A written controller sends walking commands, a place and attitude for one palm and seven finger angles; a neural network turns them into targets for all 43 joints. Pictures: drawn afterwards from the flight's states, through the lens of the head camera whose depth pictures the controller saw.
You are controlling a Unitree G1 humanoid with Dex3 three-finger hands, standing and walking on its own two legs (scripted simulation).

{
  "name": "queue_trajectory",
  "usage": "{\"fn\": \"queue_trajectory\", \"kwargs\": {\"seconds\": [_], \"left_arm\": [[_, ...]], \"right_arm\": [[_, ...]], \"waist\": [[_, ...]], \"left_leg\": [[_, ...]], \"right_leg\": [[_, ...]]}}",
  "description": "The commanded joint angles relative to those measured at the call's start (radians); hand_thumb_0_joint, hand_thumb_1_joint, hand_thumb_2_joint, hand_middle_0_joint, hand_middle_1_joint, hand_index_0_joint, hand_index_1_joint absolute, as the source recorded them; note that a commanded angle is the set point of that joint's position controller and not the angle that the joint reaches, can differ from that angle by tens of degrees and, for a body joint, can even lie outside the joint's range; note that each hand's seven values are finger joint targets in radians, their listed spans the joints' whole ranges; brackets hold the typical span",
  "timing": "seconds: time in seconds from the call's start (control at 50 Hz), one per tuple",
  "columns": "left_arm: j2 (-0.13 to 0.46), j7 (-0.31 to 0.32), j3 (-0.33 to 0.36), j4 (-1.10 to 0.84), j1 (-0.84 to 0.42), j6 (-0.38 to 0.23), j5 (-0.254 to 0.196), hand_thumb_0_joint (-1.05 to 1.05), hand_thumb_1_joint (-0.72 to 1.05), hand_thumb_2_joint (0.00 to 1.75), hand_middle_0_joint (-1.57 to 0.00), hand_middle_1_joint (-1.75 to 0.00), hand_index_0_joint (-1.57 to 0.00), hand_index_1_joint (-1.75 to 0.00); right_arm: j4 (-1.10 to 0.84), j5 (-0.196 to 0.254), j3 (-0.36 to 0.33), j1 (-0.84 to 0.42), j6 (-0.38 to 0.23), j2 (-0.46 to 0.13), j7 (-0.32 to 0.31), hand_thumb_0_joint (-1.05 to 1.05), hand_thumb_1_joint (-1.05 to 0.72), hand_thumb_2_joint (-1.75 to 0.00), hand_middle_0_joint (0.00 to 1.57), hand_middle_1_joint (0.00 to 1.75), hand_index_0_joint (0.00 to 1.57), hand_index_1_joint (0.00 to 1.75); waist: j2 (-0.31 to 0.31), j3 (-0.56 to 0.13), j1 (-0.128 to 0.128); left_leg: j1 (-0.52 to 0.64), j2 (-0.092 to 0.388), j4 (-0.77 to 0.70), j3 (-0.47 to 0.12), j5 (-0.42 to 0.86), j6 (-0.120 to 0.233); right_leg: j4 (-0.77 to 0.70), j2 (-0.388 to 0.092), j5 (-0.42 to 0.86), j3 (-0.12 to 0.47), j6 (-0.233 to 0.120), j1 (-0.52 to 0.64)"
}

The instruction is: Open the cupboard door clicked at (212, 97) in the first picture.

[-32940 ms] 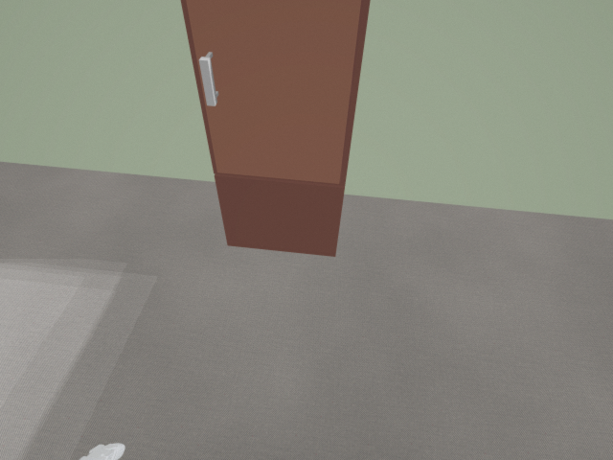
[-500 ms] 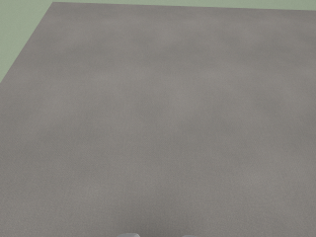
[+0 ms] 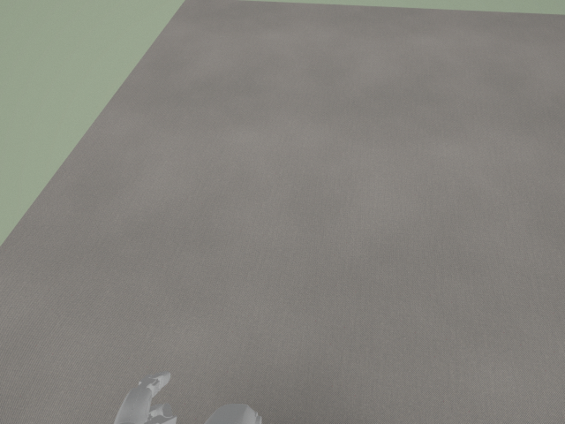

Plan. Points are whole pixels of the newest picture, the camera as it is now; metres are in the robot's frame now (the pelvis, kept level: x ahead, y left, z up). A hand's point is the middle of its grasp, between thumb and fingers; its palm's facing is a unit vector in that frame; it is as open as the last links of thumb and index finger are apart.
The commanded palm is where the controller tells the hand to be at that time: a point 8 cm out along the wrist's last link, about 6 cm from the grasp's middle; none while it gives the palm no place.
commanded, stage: turn to face it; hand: left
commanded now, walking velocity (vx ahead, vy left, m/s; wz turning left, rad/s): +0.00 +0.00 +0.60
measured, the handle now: out of the picture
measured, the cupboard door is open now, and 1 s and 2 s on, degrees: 37 37 37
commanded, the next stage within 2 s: none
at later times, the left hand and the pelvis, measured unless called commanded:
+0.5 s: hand out of the picture -0.01 +0.25 -0.19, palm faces +0.35 -0.90 -0.25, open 7.4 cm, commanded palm none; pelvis +0.03 +0.03 -0.01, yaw +19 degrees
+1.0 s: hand out of the picture +0.08 +0.22 -0.14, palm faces +0.51 -0.81 -0.29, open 7.4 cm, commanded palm none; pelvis +0.08 -0.02 +0.00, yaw +36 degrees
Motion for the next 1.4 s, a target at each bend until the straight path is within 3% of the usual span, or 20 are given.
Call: {"fn": "queue_trajectory", "kwargs": {"seconds": [0.0,0.24,0.3,0.34,0.36,0.42,0.48,0.68,0.82,0.84,0.86,0.88,0.9,0.94,0.98,1.24,1.32,1.34,1.36,1.38], "left_arm": [[0.174,0.011,0.053,-0.044,0.106,-0.014,-0.007,0.00,0.90,0.90,-0.20,-0.30,-0.20,-0.30],[0.238,0.003,0.075,-0.011,0.210,-0.005,0.009,0.00,0.90,0.90,-0.20,-0.30,-0.20,-0.30],[0.259,-0.007,0.082,-0.019,0.168,-0.005,-0.004,0.00,0.90,0.90,-0.20,-0.30,-0.20,-0.30],[0.156,-0.015,0.052,-0.092,0.104,0.007,-0.015,0.00,0.90,0.90,-0.20,-0.30,-0.20,-0.30],[0.192,-0.007,0.059,-0.105,0.089,0.025,-0.009,0.00,0.90,0.90,-0.20,-0.30,-0.20,-0.30],[0.181,-0.011,0.068,-0.047,0.093,0.042,0.002,0.00,0.90,0.90,-0.20,-0.30,-0.20,-0.30],[0.173,-0.020,0.070,-0.020,0.145,0.047,0.004,0.00,0.90,0.90,-0.20,-0.30,-0.20,-0.30],[0.146,-0.015,0.057,-0.088,-0.017,0.037,-0.006,0.00,0.90,0.90,-0.20,-0.30,-0.20,-0.30],[0.145,-0.004,0.058,-0.078,0.071,0.014,-0.020,0.00,0.90,0.90,-0.20,-0.30,-0.20,-0.30],[0.175,-0.001,0.063,-0.066,0.120,0.001,-0.017,0.00,0.90,0.90,-0.20,-0.30,-0.20,-0.30],[0.255,0.010,0.081,-0.060,0.145,-0.006,-0.004,0.00,0.90,0.90,-0.20,-0.30,-0.20,-0.30],[0.296,0.012,0.081,-0.061,0.151,-0.001,0.004,0.00,0.90,0.90,-0.20,-0.30,-0.20,-0.30],[0.265,0.012,0.068,-0.065,0.127,0.001,-0.002,0.00,0.90,0.90,-0.20,-0.30,-0.20,-0.30],[0.176,0.015,0.052,-0.084,0.031,-0.001,-0.009,0.00,0.90,0.90,-0.20,-0.30,-0.20,-0.30],[0.156,0.008,0.044,-0.081,0.034,-0.007,-0.014,0.00,0.90,0.90,-0.20,-0.30,-0.20,-0.30],[0.222,0.004,0.075,-0.013,0.213,-0.002,0.008,0.00,0.90,0.90,-0.20,-0.30,-0.20,-0.30],[0.258,-0.007,0.088,-0.016,0.181,0.002,0.002,0.00,0.90,0.90,-0.20,-0.30,-0.20,-0.30],[0.242,-0.010,0.085,-0.020,0.164,0.004,-0.002,0.00,0.90,0.90,-0.20,-0.30,-0.20,-0.30],[0.182,-0.019,0.073,-0.055,0.147,0.011,-0.013,0.00,0.90,0.90,-0.20,-0.30,-0.20,-0.30],[0.153,-0.013,0.058,-0.101,0.084,0.022,-0.009,0.00,0.90,0.90,-0.20,-0.30,-0.20,-0.30]], "right_arm": [[-0.083,0.001,-0.002,-0.041,0.003,-0.047,0.025,0.00,-0.90,-0.90,0.20,0.30,0.20,0.30],[-0.148,0.005,0.022,-0.201,-0.001,-0.043,0.043,0.00,-0.90,-0.90,0.20,0.30,0.20,0.30],[-0.111,-0.004,0.004,-0.023,-0.015,-0.105,0.036,0.00,-0.90,-0.90,0.20,0.30,0.20,0.30],[-0.098,-0.004,-0.040,0.108,-0.024,-0.298,0.022,0.00,-0.90,-0.90,0.20,0.30,0.20,0.30],[-0.093,0.001,-0.033,0.098,-0.016,-0.286,0.014,0.00,-0.90,-0.90,0.20,0.30,0.20,0.30],[-0.135,-0.002,-0.011,-0.061,-0.027,-0.204,-0.009,0.00,-0.90,-0.90,0.20,0.30,0.20,0.30],[-0.132,0.002,0.000,-0.078,-0.040,-0.171,-0.007,0.00,-0.90,-0.90,0.20,0.30,0.20,0.30],[-0.092,-0.007,-0.011,0.034,-0.042,-0.159,-0.006,0.00,-0.90,-0.90,0.20,0.30,0.20,0.30],[-0.101,-0.001,-0.027,-0.002,-0.030,-0.150,-0.010,0.00,-0.90,-0.90,0.20,0.30,0.20,0.30],[-0.104,0.008,-0.026,-0.007,-0.033,-0.128,-0.005,0.00,-0.90,-0.90,0.20,0.30,0.20,0.30],[-0.114,0.019,-0.020,0.023,-0.035,-0.062,0.001,0.00,-0.90,-0.90,0.20,0.30,0.20,0.30],[-0.128,0.010,-0.022,0.008,-0.031,-0.071,0.000,0.00,-0.90,-0.90,0.20,0.30,0.20,0.30],[-0.113,-0.001,-0.024,0.018,-0.020,-0.099,0.006,0.00,-0.90,-0.90,0.20,0.30,0.20,0.30],[-0.069,-0.003,-0.029,0.038,0.005,-0.081,0.017,0.00,-0.90,-0.90,0.20,0.30,0.20,0.30],[-0.062,-0.001,-0.016,0.019,0.012,-0.062,0.028,0.00,-0.90,-0.90,0.20,0.30,0.20,0.30],[-0.116,0.005,0.014,-0.189,0.007,-0.030,0.041,0.00,-0.90,-0.90,0.20,0.30,0.20,0.30],[-0.112,0.003,0.008,-0.107,-0.008,-0.061,0.037,0.00,-0.90,-0.90,0.20,0.30,0.20,0.30],[-0.093,-0.002,-0.004,-0.024,-0.015,-0.102,0.037,0.00,-0.90,-0.90,0.20,0.30,0.20,0.30],[-0.085,-0.012,-0.037,0.048,-0.023,-0.226,0.030,0.00,-0.90,-0.90,0.20,0.30,0.20,0.30],[-0.076,-0.003,-0.045,0.110,-0.021,-0.288,0.018,0.00,-0.90,-0.90,0.20,0.30,0.20,0.30]], "waist": [[-0.204,-0.105,0.039],[-0.226,-0.100,0.077],[-0.146,-0.199,-0.030],[0.281,-0.268,-0.084],[0.127,-0.267,-0.064],[0.120,-0.119,0.013],[0.113,-0.124,0.053],[0.130,-0.116,0.016],[0.142,-0.184,0.060],[0.062,-0.203,0.084],[-0.195,-0.236,0.087],[-0.297,-0.200,0.093],[-0.218,-0.158,0.074],[-0.228,-0.096,0.015],[-0.204,-0.080,0.008],[-0.252,-0.086,0.089],[-0.195,-0.129,0.028],[-0.103,-0.176,-0.020],[0.196,-0.221,-0.063],[0.250,-0.247,-0.081]], "left_leg": [[-0.126,0.074,0.077,0.037,0.074,-0.026],[0.049,0.056,-0.369,0.158,0.086,0.015],[0.359,0.041,-0.626,0.159,0.326,0.054],[0.590,0.470,-0.706,-0.421,1.051,0.290],[0.552,0.503,-0.707,-0.363,0.980,0.336],[0.362,0.324,-0.764,-0.213,0.753,0.233],[0.330,0.251,-0.777,-0.135,0.732,0.193],[0.353,0.245,-0.757,-0.292,0.719,0.234],[0.250,0.185,-0.632,-0.357,0.768,0.181],[0.159,0.145,-0.574,-0.328,0.628,0.135],[-0.062,0.030,-0.399,-0.179,0.230,0.058],[-0.129,-0.056,-0.143,-0.023,-0.153,0.006],[-0.104,0.002,0.033,-0.054,-0.111,0.012],[-0.115,0.043,0.140,-0.044,0.032,-0.009],[-0.115,0.060,0.142,-0.004,0.114,-0.025],[0.004,0.067,-0.308,0.129,0.055,-0.007],[0.236,0.030,-0.542,0.175,0.200,0.027],[0.403,0.066,-0.664,0.123,0.343,0.047],[0.580,0.328,-0.708,-0.234,0.655,0.176],[0.577,0.482,-0.724,-0.432,1.011,0.301]], "right_leg": [[-0.143,-0.270,0.812,0.073,-0.069,0.210],[-0.057,-0.324,0.796,-0.035,-0.078,0.241],[0.208,-0.297,0.678,-0.119,-0.006,0.113],[0.659,-0.064,-0.358,-0.055,0.107,-0.335],[0.703,-0.088,-0.343,0.069,0.093,-0.355],[0.699,-0.091,-0.129,0.095,0.118,-0.349],[0.670,-0.069,-0.025,0.085,0.129,-0.307],[0.429,-0.019,-0.066,0.093,0.136,-0.291],[-0.028,0.049,0.048,0.075,0.093,0.056],[-0.179,0.000,0.181,0.110,0.084,0.210],[-0.238,-0.253,0.324,0.327,0.012,0.413],[-0.226,-0.474,0.506,0.480,-0.114,0.322],[-0.211,-0.445,0.487,0.389,-0.154,0.206],[-0.214,-0.312,0.514,0.242,-0.095,0.145],[-0.188,-0.251,0.616,0.095,-0.061,0.150],[-0.108,-0.324,0.698,-0.015,-0.088,0.251],[0.032,-0.324,0.627,-0.095,-0.037,0.144],[0.197,-0.299,0.516,-0.125,0.006,0.047],[0.450,-0.146,-0.079,-0.156,0.088,-0.237],[0.606,-0.074,-0.383,-0.034,0.105,-0.359]]}}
